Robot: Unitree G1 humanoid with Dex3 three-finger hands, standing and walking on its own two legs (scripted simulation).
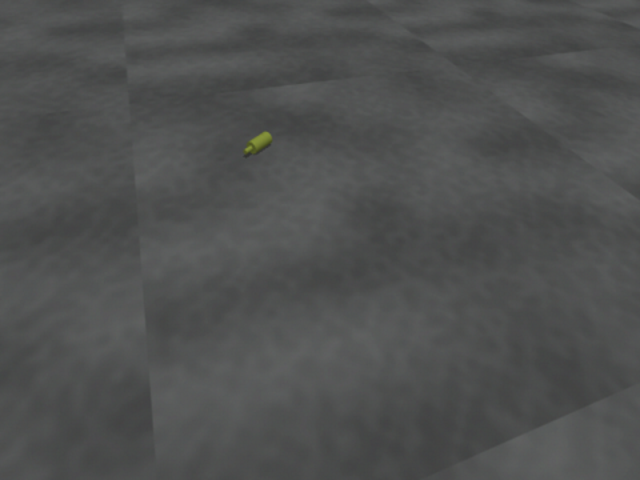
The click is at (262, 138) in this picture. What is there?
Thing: lying bottle
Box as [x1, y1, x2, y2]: [243, 131, 271, 153]
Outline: 271,136 265,131 247,142 247,147 243,151 245,153 249,151 252,153 256,152 271,142
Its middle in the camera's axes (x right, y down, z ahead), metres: -0.35 -0.55 +2.15
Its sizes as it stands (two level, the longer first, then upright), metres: 0.185 0.072 0.072
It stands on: the floor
